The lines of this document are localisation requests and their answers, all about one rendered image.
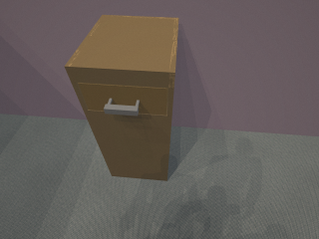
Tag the cabinet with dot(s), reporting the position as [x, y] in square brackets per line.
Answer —
[129, 51]

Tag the drawer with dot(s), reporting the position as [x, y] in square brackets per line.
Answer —
[153, 100]

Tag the handle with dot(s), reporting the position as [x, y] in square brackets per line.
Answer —
[121, 110]

